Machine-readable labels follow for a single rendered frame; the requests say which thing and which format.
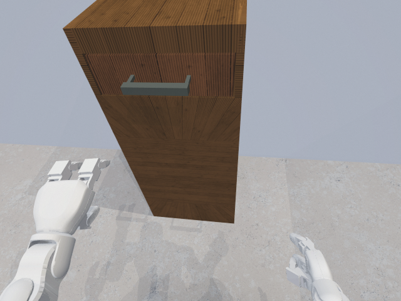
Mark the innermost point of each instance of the robot right forearm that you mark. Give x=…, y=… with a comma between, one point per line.
x=327, y=290

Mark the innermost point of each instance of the cabinet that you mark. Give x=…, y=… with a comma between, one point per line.
x=182, y=150

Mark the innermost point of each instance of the robot right hand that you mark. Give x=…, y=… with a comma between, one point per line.
x=312, y=267

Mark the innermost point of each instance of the drawer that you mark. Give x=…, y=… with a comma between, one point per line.
x=212, y=74

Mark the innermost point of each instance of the handle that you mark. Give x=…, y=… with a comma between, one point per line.
x=144, y=88

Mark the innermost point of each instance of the robot left forearm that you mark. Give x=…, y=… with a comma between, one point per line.
x=42, y=268

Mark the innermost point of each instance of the robot left hand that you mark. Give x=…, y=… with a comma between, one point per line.
x=63, y=205

